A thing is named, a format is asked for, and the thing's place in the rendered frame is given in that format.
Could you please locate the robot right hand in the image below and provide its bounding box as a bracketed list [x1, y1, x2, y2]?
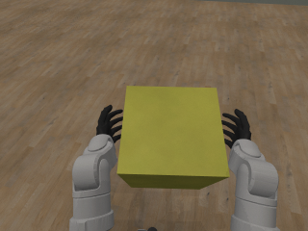
[221, 109, 251, 148]

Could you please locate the carton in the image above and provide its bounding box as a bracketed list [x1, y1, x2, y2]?
[116, 86, 230, 190]

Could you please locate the robot right forearm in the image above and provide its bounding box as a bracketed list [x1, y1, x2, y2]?
[228, 139, 280, 231]

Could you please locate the robot left hand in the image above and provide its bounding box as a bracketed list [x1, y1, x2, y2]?
[96, 105, 123, 143]

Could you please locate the robot left forearm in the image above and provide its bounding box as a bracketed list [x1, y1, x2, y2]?
[69, 134, 117, 231]

